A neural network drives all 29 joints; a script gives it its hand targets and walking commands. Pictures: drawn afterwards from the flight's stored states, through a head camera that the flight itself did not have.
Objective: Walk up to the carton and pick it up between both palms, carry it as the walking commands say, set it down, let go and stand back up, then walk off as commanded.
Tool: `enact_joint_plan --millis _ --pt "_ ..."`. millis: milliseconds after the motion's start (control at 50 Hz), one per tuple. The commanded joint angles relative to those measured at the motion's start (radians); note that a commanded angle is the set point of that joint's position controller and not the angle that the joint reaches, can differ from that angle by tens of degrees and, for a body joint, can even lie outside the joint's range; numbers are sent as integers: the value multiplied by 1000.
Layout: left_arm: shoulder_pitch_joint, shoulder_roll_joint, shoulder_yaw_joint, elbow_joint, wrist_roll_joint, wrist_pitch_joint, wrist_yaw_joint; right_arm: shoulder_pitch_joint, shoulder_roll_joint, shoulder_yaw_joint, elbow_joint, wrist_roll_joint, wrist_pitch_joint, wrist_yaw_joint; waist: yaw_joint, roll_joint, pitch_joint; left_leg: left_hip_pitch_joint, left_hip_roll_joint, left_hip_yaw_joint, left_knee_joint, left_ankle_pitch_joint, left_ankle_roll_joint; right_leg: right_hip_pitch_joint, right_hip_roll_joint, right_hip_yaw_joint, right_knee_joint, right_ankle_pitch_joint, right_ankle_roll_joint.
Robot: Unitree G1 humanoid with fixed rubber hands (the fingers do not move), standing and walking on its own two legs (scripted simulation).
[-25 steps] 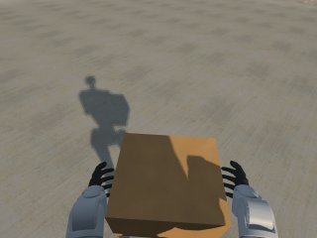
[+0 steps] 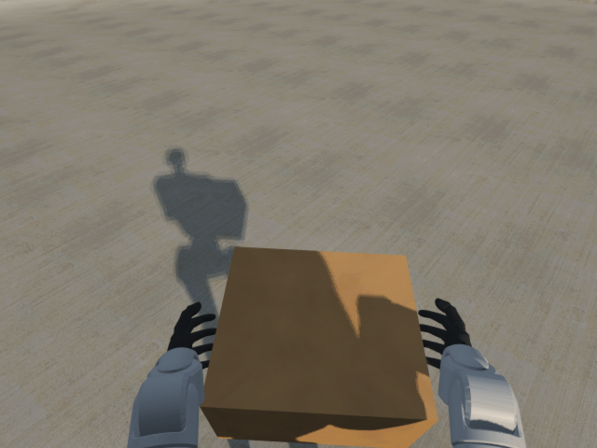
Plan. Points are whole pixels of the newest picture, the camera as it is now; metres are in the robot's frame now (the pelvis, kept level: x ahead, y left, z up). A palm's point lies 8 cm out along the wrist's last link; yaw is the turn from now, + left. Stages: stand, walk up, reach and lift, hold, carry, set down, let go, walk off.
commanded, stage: carry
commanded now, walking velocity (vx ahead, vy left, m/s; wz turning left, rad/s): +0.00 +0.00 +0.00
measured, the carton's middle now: (316, 342) +0.30 +0.00 -0.03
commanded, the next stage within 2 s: hold in 1.54 s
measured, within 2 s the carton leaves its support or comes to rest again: neither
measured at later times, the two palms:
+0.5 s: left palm (192, 357) +0.24 +0.16 +0.04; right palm (466, 357) +0.24 -0.19 +0.04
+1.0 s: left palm (184, 360) +0.24 +0.18 +0.04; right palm (454, 351) +0.25 -0.18 +0.04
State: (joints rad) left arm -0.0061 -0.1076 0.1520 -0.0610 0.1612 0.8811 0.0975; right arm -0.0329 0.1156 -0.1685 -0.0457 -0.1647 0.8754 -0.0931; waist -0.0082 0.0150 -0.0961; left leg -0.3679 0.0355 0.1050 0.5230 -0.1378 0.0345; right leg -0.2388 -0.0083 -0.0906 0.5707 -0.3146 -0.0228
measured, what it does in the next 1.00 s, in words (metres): stands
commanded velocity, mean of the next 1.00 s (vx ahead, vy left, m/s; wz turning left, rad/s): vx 0.00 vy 0.00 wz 0.00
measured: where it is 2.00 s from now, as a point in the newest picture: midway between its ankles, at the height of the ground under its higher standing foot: outside the picture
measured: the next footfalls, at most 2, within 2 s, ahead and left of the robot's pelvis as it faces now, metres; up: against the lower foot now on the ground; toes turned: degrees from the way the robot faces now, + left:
none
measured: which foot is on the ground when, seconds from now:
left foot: down 0.00-1.00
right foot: down 0.00-1.00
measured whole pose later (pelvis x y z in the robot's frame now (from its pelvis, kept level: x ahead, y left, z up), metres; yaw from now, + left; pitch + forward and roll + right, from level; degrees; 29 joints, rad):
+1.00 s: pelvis -0.01 +0.00 +0.00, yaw +0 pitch +0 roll -1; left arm -0.02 -0.13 0.17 -0.15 0.15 0.89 0.10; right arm -0.04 0.13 -0.18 -0.14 -0.14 0.87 -0.10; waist 0.00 0.00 -0.03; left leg -0.41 0.05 0.10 0.53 -0.13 0.03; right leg -0.27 0.00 -0.10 0.57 -0.30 -0.03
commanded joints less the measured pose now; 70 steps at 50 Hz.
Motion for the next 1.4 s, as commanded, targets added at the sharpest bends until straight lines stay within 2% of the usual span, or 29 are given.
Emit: enact_joint_plan --millis 0,20,120,220,320,360,420,440,540,580,620,640,680,700,740,800,840,860,880,900,1000,1120,1180,1220,1240,1260,1320,1340,1380 --pt "-768 -775 -707 -372 -390 -89 -263 -710 786 705 -329 383 -69 261 0 18 -158 184 121 -100 -71 -34 -11 -139 -150 130 -235 -101 -57" --pt "-657 -657 -584 -21 -234 -80 -273 -663 657 577 -4 249 -73 282 -6 60 -151 199 125 -133 -99 -98 -5 -168 -124 124 -213 -160 -54" --pt "-721 -809 -713 -264 -370 -117 -292 -698 818 716 -300 366 -110 290 0 -9 -255 210 117 -119 -93 -54 -4 -72 -116 111 -197 -85 -58" --pt "-781 -812 -689 -351 -392 -107 -277 -683 839 698 -267 376 -81 276 -6 -6 -315 250 111 -88 -41 49 -6 -80 -150 146 -191 59 -63" --pt "-565 -693 -617 -47 -259 -95 -287 -595 704 649 -86 281 -89 288 2 -7 -340 237 141 -132 -46 74 12 -10 -115 115 -168 54 -46" --pt "-678 -794 -714 -428 -424 -76 -263 -653 813 753 -420 427 -58 251 -4 -70 -306 197 120 -73 -9 119 0 1 -162 141 -179 268 -68" --pt "-672 -764 -689 -393 -388 -69 -250 -590 790 709 -313 401 -45 257 -9 19 -319 232 109 -93 -62 109 -3 -8 -154 81 -140 123 -62" --pt "-615 -685 -621 -166 -302 -57 -262 -577 701 637 -128 311 -42 262 -9 -18 -289 214 112 -115 -60 46 5 -35 -143 101 -172 45 -60" --pt "-563 -695 -615 -65 -257 -96 -282 -578 706 671 -79 289 -75 280 -4 -58 -251 181 101 -65 -12 82 -10 -53 -166 130 -217 175 -74" --pt "-677 -725 -669 -381 -375 -78 -247 -685 727 707 -398 409 -62 248 -6 -8 -246 187 98 -91 -45 4 -16 -62 -163 118 -206 32 -61" --pt "-734 -795 -713 -405 -396 -72 -252 -697 799 728 -373 415 -52 256 -4 32 -235 198 128 -112 -76 72 -6 -61 -129 78 -158 22 -44" --pt "-607 -691 -594 -69 -266 -69 -266 -591 690 603 -34 274 -56 265 -6 -3 -236 215 129 -108 -43 154 3 -58 -133 91 -162 103 -50" --pt "-665 -688 -656 -321 -343 -90 -242 -597 710 649 -227 353 -65 252 -10 13 -294 261 142 -102 -27 184 -5 -53 -129 86 -141 148 -45" --pt "-618 -641 -591 -6 -217 -90 -266 -531 638 550 79 217 -80 282 -6 79 -332 257 161 -159 -56 261 20 -34 -108 84 -93 75 -36" --pt "-723 -790 -752 -320 -356 -103 -277 -610 845 745 -217 370 -83 293 3 44 -322 247 148 -139 -52 201 7 -43 -98 94 -130 47 -49" --pt "-732 -845 -737 -396 -408 -85 -268 -678 870 737 -354 418 -74 272 1 -36 -283 196 118 -83 -16 69 -7 -33 -146 139 -200 102 -59" --pt "-648 -801 -694 -224 -344 -72 -280 -623 781 678 -228 333 -66 279 -5 4 -287 200 115 -95 -50 48 -3 -33 -152 115 -174 88 -51" --pt "-730 -812 -735 -397 -421 -62 -259 -661 789 700 -381 392 -58 254 -5 55 -294 220 112 -100 -55 75 3 -49 -140 110 -153 58 -50" --pt "-633 -737 -679 -205 -330 -43 -266 -546 754 656 -134 312 -32 267 -10 25 -294 226 134 -144 -72 55 9 -44 -118 92 -146 -7 -47" --pt "-629 -759 -719 -309 -374 -50 -265 -609 757 697 -315 368 -47 265 -4 68 -295 264 146 -132 -82 86 7 -78 -116 97 -128 -19 -44" --pt "-629 -695 -651 -139 -289 -64 -278 -560 723 649 -82 286 -47 283 0 -24 -303 226 123 -113 -54 63 18 -50 -126 117 -171 21 -48" --pt "-677 -839 -716 -295 -378 -82 -295 -686 860 768 -340 389 -68 284 2 -56 -257 181 128 -106 -46 6 7 -41 -131 121 -196 4 -49" --pt "-702 -715 -588 -43 -260 -115 -299 -637 743 616 -10 266 -92 300 -2 -44 -270 174 136 -153 -87 -34 20 -43 -112 124 -184 -40 -50" --pt "-735 -864 -769 -395 -421 -105 -285 -742 850 790 -467 424 -94 278 0 -8 -287 220 130 -122 -68 19 -2 -63 -126 114 -170 15 -56" --pt "-650 -788 -691 -206 -334 -97 -290 -647 771 706 -240 347 -83 294 -1 41 -310 251 130 -123 -76 76 -1 -46 -126 96 -136 37 -48" --pt "-769 -854 -784 -490 -455 -85 -276 -673 867 773 -441 441 -69 275 -2 45 -298 236 136 -113 -70 137 -7 -34 -123 98 -123 98 -47" --pt "-629 -718 -626 -119 -297 -72 -274 -572 716 625 -81 290 -56 273 -3 13 -333 240 140 -122 -54 162 12 -19 -111 93 -135 72 -35" --pt "-647 -701 -645 -223 -316 -84 -262 -599 721 646 -174 324 -67 265 -5 -3 -334 241 139 -136 -61 144 9 -14 -104 83 -119 50 -36" --pt "-576 -639 -625 -53 -237 -91 -275 -461 674 588 63 237 -72 294 -2 92 -320 257 133 -137 -67 130 5 -58 -121 114 -132 28 -57"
